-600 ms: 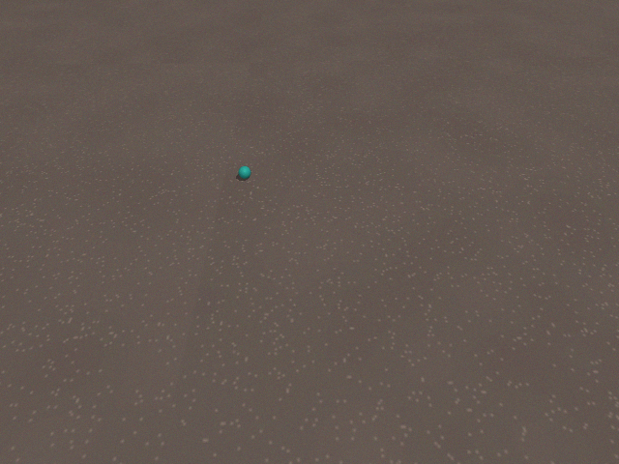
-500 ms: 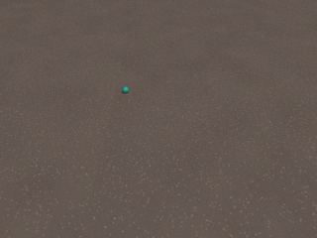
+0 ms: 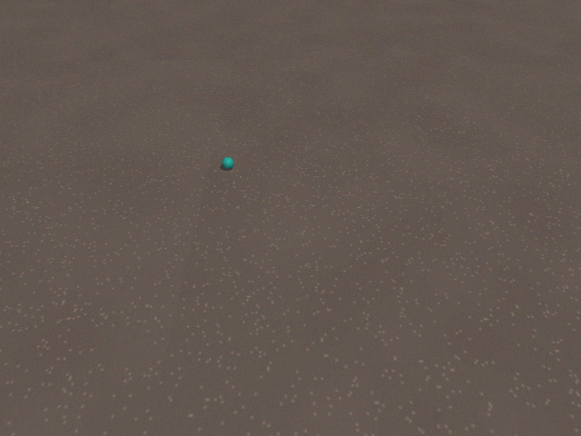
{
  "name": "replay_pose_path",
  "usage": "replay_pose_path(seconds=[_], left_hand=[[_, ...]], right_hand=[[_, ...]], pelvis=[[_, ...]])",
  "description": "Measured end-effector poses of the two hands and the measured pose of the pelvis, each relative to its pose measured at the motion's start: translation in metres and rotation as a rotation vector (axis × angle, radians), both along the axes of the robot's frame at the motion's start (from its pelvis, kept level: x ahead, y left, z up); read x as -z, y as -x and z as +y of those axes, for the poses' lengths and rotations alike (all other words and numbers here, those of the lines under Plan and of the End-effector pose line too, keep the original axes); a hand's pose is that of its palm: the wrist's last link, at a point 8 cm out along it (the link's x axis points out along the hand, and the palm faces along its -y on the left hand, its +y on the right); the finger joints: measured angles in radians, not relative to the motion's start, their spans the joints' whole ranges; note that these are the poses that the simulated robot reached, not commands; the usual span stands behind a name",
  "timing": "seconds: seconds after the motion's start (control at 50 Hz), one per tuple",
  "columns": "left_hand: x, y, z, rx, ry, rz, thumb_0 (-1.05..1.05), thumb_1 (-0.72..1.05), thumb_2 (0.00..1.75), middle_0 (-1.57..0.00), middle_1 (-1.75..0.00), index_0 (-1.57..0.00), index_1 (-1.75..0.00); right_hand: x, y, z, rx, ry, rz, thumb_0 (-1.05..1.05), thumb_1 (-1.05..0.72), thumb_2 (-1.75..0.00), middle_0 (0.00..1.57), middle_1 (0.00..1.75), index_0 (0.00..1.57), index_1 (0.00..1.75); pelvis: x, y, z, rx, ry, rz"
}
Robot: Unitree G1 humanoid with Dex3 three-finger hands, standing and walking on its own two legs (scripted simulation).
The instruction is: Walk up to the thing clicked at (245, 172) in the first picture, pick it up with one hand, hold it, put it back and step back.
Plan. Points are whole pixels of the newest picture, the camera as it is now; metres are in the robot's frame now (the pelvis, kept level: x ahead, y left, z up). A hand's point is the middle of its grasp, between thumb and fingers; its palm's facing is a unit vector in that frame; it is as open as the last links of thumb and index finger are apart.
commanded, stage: stand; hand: left
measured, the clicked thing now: (228, 162) +1.56 +0.39 -0.75
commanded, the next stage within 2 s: walk up in 0.52 s
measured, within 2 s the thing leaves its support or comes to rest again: neither
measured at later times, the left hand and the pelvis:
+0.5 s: hand out of the picture +0.08 +0.26 -0.16, palm faces -0.02 -0.94 -0.34, open 7.4 cm; pelvis +0.01 +0.00 +0.00, yaw +0 degrees
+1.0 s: hand out of the picture +0.15 +0.38 -0.17, palm faces +0.04 -0.94 -0.35, open 7.4 cm; pelvis +0.14 +0.09 -0.02, yaw +5 degrees
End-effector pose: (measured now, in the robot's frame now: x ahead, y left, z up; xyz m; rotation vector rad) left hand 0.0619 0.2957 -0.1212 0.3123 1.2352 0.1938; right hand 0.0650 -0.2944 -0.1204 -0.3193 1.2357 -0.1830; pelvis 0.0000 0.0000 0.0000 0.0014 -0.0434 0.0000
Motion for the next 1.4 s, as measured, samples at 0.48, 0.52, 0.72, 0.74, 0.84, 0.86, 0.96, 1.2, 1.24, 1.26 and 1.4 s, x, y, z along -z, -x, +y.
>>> replay_pose_path(seconds=[0.48,0.52,0.72,0.74,0.84,0.86,0.96,1.2,1.24,1.26,1.4], left_hand=[[-0.001,-0.009,0.004,0.003,-0.004,-0.005,0.01,0.9,0.9,-0.2,-0.3,-0.2,-0.3],[-0.001,-0.009,0.004,0.003,-0.004,-0.003,0.01,0.9,0.9,-0.2,-0.3,-0.2,-0.3],[-0.009,0.008,0.045,-0.083,-0.026,-0.048,0.0,0.9,0.89,-0.21,-0.3,-0.21,-0.3],[-0.009,0.013,0.053,-0.095,-0.031,-0.03,0.0,0.9,0.89,-0.21,-0.3,-0.21,-0.3],[0.003,0.014,0.098,-0.139,-0.046,0.052,0.01,0.9,0.89,-0.21,-0.3,-0.21,-0.3],[0.008,0.008,0.108,-0.144,-0.047,0.057,0.01,0.9,0.89,-0.21,-0.3,-0.21,-0.3],[0.022,-0.049,0.131,-0.099,-0.035,0.058,0.01,0.9,0.9,-0.2,-0.29,-0.2,-0.3],[-0.01,-0.236,0.125,0.02,0.013,-0.11,0.01,0.9,0.9,-0.2,-0.3,-0.2,-0.3],[-0.012,-0.268,0.123,0.032,0.0,-0.112,0.01,0.9,0.9,-0.2,-0.3,-0.2,-0.3],[-0.013,-0.285,0.121,0.037,-0.008,-0.116,0.01,0.9,0.9,-0.2,-0.3,-0.2,-0.3],[-0.013,-0.398,0.095,0.034,-0.054,-0.219,0.01,0.9,0.9,-0.2,-0.3,-0.2,-0.3]], right_hand=[[-0.001,-0.009,0.002,-0.001,0.002,-0.007,0.01,-0.9,-0.89,0.2,0.3,0.2,0.3],[-0.001,-0.009,0.002,-0.001,0.002,-0.005,0.01,-0.9,-0.89,0.2,0.3,0.2,0.3],[-0.012,-0.049,-0.005,-0.076,0.037,0.006,0.01,-0.9,-0.89,0.2,0.3,0.2,0.3],[-0.014,-0.059,-0.003,-0.086,0.041,-0.004,0.01,-0.9,-0.89,0.2,0.3,0.2,0.3],[-0.025,-0.115,0.019,-0.118,0.07,-0.077,0.01,-0.9,-0.89,0.2,0.3,0.2,0.3],[-0.024,-0.126,0.024,-0.122,0.083,-0.095,0.01,-0.9,-0.89,0.2,0.3,0.2,0.3],[-0.022,-0.15,0.05,-0.076,0.097,-0.155,0.01,-0.9,-0.89,0.2,0.3,0.2,0.3],[-0.012,-0.192,0.076,-0.027,0.023,-0.022,0.01,-0.9,-0.89,0.2,0.3,0.2,0.3],[-0.004,-0.21,0.073,-0.022,0.014,-0.006,0.01,-0.9,-0.89,0.21,0.3,0.2,0.3],[0.0,-0.22,0.07,-0.018,0.011,0.003,0.01,-0.9,-0.89,0.21,0.3,0.2,0.3],[0.031,-0.315,0.047,-0.032,0.005,0.043,0.01,-0.9,-0.89,0.2,0.3,0.2,0.3]], pelvis=[[0.0,-0.007,0.003,0.001,0.001,0.005],[0.0,-0.007,0.003,0.001,0.001,0.006],[0.003,-0.033,0.02,-0.052,0.013,0.024],[0.003,-0.039,0.025,-0.058,0.018,0.021],[0.013,-0.076,0.054,-0.083,0.027,0.016],[0.018,-0.085,0.062,-0.088,0.028,0.014],[0.025,-0.122,0.087,-0.076,-0.002,-0.002],[0.009,-0.234,0.097,-0.074,-0.03,-0.005],[0.012,-0.258,0.095,-0.073,-0.033,0.002],[0.015,-0.271,0.092,-0.072,-0.035,0.007],[0.033,-0.36,0.068,-0.087,0.006,0.011]])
